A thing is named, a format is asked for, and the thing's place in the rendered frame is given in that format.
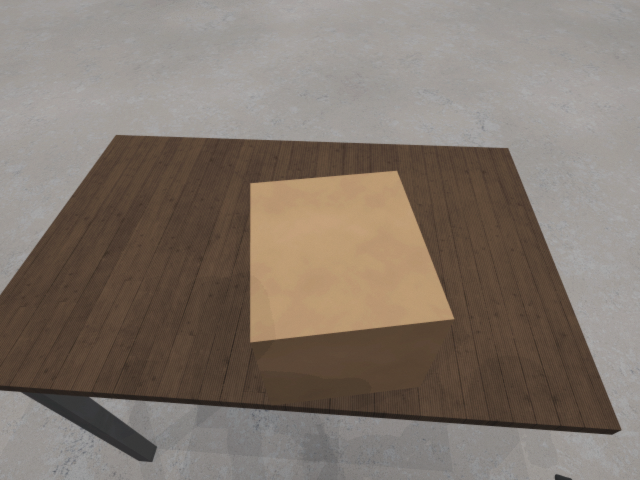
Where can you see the carton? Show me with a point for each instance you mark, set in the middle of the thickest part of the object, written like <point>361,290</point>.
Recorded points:
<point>344,296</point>

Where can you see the table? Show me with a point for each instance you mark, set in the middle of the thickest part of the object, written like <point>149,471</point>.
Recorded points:
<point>140,290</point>

